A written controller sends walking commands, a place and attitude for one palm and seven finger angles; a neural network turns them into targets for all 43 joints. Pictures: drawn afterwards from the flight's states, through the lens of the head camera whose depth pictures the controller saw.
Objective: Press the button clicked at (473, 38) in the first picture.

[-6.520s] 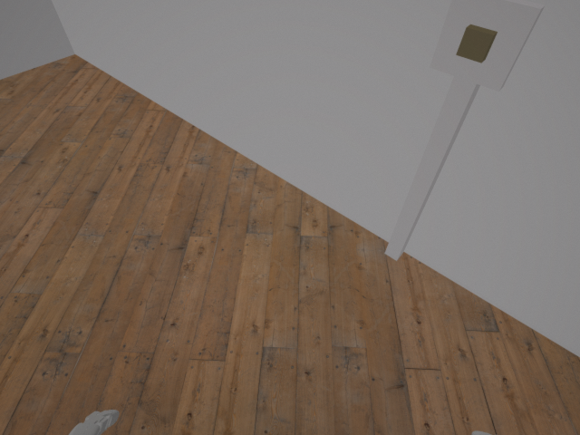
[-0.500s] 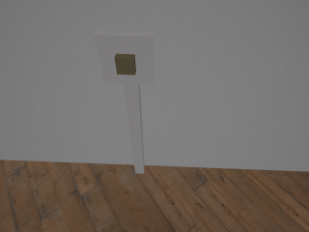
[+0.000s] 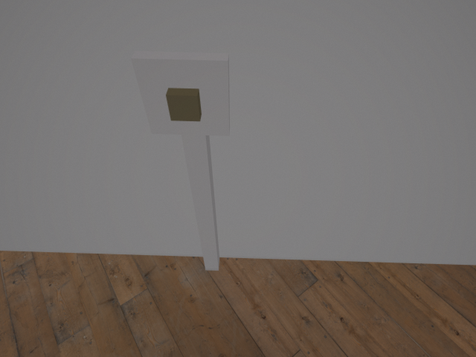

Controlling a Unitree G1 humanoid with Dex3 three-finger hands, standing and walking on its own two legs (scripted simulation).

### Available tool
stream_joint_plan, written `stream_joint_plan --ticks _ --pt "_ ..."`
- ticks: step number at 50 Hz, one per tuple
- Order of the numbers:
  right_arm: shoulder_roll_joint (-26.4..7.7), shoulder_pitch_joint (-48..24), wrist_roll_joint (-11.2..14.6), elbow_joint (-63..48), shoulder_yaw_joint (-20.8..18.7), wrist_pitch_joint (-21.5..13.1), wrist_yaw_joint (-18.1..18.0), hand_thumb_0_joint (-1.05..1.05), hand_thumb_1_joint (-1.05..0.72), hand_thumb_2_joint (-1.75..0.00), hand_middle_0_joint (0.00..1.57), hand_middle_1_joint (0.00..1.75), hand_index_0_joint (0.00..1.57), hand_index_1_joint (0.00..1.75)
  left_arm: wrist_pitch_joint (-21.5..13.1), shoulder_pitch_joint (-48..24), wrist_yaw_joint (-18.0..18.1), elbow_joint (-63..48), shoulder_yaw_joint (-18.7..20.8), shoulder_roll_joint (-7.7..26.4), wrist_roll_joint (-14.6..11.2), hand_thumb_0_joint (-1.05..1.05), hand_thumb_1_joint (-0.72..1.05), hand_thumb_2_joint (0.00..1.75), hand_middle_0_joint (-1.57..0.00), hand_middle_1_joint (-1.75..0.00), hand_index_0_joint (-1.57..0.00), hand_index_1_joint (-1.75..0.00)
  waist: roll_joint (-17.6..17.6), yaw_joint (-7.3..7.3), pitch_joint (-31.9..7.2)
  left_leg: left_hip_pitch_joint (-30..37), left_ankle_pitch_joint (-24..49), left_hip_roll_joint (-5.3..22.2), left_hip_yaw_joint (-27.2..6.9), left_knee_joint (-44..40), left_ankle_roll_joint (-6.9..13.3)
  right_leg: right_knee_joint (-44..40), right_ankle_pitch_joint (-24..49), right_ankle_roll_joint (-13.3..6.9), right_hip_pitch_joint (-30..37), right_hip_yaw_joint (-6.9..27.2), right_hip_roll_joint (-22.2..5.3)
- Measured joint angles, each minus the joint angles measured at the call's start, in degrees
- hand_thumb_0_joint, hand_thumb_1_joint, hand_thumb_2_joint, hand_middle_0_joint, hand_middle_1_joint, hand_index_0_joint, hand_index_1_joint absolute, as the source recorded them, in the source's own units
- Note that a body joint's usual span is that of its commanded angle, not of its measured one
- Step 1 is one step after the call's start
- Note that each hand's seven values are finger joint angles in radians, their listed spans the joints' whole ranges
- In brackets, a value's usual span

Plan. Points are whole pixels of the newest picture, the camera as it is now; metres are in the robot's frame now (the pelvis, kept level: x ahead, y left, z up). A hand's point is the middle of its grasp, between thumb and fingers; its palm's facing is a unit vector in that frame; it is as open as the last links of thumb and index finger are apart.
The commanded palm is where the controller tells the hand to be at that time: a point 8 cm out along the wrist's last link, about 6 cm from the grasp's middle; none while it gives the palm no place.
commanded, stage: come to a stop and stand still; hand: left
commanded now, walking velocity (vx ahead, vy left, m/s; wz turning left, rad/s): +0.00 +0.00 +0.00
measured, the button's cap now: (184, 104) +0.56 +0.14 +0.13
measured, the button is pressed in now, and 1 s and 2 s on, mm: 0 0 0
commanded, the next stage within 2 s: look again from close up in 0.22 s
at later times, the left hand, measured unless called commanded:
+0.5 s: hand out of the picture -0.01 +0.16 -0.18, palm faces +0.02 -0.98 -0.19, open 7.4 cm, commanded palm none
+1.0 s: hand out of the picture +0.00 +0.18 -0.19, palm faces +0.01 -0.99 -0.17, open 7.4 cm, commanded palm none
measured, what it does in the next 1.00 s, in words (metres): stands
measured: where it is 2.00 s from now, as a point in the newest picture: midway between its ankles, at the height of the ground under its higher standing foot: outside the picture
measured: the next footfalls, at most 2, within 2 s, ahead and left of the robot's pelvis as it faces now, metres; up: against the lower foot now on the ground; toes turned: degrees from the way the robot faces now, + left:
left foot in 1.58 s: +0.18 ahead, +0.05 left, +0.00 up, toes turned +6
right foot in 1.96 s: +0.12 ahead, -0.21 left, +0.00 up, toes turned -5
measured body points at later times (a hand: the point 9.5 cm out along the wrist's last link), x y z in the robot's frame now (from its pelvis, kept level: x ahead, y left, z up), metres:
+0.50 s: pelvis +0.00 +0.00 -0.01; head +0.02 +0.00 +0.44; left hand -0.01 +0.22 -0.16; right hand +0.01 -0.22 -0.17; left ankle +0.01 +0.10 -0.74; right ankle -0.06 -0.09 -0.74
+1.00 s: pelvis +0.01 +0.01 -0.01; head +0.02 +0.02 +0.44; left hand +0.00 +0.23 -0.17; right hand +0.01 -0.21 -0.16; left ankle +0.01 +0.10 -0.74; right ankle -0.06 -0.09 -0.74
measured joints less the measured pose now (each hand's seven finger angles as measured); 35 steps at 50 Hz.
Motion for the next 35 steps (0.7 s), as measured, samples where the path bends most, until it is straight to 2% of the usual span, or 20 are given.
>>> stream_joint_plan --ticks 16,20,23,35 --pt "-1.05 -1.19 0.05 -0.14 0.03 0.12 -0.17 0.01 -0.91 -0.9 0.2 0.3 0.19 0.3 0.13 0.76 0.01 0.35 -0.08 0.51 0.03 0.0 0.91 0.9 -0.2 -0.3 -0.2 -0.3 -0.19 0.35 0.17 1.19 -0.74 0.31 -0.23 0.11 -0.47 -1.02 -0.21 -0.34 1.74 -0.11 0.37" --pt "-2.67 -1.19 -0.37 -3.78 -0.14 0.19 0.58 0.01 -0.92 -0.9 0.2 0.3 0.19 0.3 -1.26 1.06 0.39 -1.46 -0.68 0.01 0.67 0.0 0.91 0.9 -0.2 -0.3 -0.2 -0.3 1.93 -0.15 0.89 -3.7 -3.95 1.65 -1.84 7.15 -0.4 1.76 -0.96 -0.49 -1.13 -0.69 1.76" --pt "-3.07 -0.85 -0.61 -5.52 -0.11 -0.13 0.79 0.01 -0.92 -0.9 0.2 0.3 0.19 0.3 -1.32 0.62 0.03 -2.13 -0.79 0.33 0.43 0.0 0.91 0.9 -0.2 -0.3 -0.2 -0.3 2.27 -0.6 1.17 -5.0 -4.74 1.25 -1.98 9.31 -0.07 4.75 -2.58 -0.42 -2.66 -0.94 1.29" --pt "-2.4 0.38 -0.69 -5.32 0.85 0.01 0.63 0.02 -0.94 -0.9 0.2 0.3 0.19 0.3 0.17 -1.2 -0.18 -4.22 -0.5 2.75 0.35 0.0 0.91 0.9 -0.2 -0.3 -0.2 -0.3 0.45 0.15 -0.94 -3.59 -5.19 -0.48 -0.75 8.82 0.87 7.98 -4.8 0.55 -3.08 0.04 -0.65"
